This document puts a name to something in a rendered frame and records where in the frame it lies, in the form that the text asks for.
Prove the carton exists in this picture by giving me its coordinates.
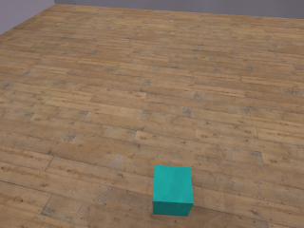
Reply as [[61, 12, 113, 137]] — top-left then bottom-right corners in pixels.
[[152, 165, 194, 217]]

